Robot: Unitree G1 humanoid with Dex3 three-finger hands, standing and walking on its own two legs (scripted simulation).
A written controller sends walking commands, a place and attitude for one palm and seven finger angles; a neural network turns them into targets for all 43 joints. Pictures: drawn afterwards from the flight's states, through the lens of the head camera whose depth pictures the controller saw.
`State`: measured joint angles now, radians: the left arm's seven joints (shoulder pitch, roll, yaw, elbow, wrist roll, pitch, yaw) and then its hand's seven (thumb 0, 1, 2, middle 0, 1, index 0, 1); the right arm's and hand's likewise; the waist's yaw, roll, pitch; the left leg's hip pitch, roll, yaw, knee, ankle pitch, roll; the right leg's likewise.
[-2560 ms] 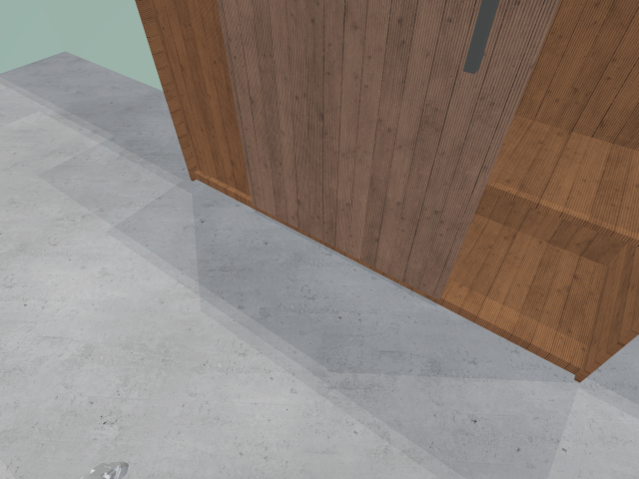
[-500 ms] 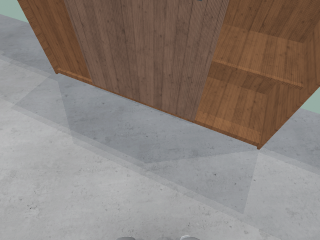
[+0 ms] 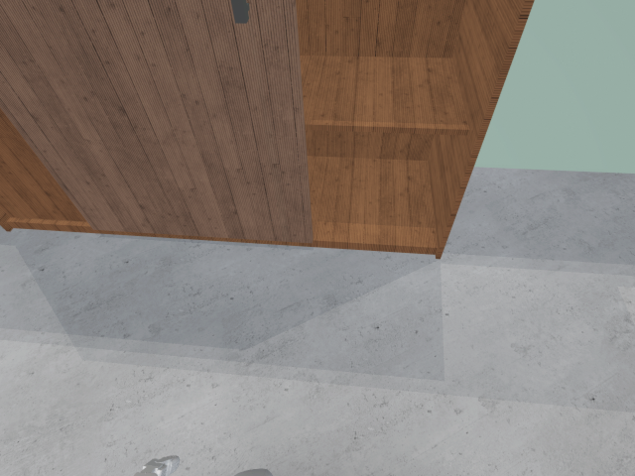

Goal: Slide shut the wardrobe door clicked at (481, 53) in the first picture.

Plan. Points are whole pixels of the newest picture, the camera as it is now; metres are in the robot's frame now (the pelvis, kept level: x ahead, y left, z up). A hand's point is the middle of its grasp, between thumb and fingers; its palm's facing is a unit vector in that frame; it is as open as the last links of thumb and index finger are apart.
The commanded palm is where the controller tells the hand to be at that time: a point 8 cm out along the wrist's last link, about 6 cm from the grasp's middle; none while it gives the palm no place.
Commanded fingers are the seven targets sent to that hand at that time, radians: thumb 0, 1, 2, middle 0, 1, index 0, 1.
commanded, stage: take the last steps up to it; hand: left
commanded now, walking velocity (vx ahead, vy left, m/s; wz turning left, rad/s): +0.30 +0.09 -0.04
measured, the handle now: out of the picture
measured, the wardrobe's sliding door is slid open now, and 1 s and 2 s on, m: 0.48 0.48 0.48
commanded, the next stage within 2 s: come to a stop and stand still in 1.40 s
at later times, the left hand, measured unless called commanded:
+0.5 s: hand out of the picture +0.09 +0.22 -0.16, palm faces +0.00 -0.99 -0.17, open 7.4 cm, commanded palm none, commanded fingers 0.00 0.90 0.90 -0.20 -0.30 -0.20 -0.30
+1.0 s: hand (212, 399) +0.25 +0.19 -0.16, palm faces +0.06 -0.98 -0.20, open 7.2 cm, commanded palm none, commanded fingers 0.00 0.90 0.90 -0.20 -0.30 -0.20 -0.30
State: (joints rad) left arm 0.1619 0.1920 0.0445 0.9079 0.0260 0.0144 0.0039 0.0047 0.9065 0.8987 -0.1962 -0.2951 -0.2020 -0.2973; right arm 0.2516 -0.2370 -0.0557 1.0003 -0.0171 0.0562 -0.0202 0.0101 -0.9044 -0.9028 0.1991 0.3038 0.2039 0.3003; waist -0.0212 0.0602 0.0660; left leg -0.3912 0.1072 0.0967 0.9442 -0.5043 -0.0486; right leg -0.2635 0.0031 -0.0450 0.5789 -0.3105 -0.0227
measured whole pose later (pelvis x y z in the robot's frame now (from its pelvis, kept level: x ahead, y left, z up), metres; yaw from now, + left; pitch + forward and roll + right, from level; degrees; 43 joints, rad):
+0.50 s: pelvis +0.07 +0.04 +0.02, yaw -3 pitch +0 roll +0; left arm 0.31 0.19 0.07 1.05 0.04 0.01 -0.02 0.01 0.91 0.90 -0.19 -0.29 -0.20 -0.30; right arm 0.46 -0.11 -0.01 1.11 -0.02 -0.05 -0.02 0.01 -0.90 -0.90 0.20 0.30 0.20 0.30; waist -0.01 -0.03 -0.02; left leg -0.08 0.00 0.14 0.32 -0.26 0.05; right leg -0.52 -0.08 -0.07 1.02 -0.26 0.01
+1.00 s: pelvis +0.24 +0.01 +0.01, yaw -1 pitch -1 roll -1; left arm 0.33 0.15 0.05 1.08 0.03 -0.07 0.01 -0.01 0.94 0.90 -0.20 -0.30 -0.20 -0.30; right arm 0.24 -0.19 -0.07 1.04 -0.03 -0.01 0.02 0.01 -0.91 -0.90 0.19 0.30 0.20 0.30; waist 0.01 0.03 -0.02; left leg -0.53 0.15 0.09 0.90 -0.20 -0.03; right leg -0.13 -0.05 -0.19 0.39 -0.24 -0.01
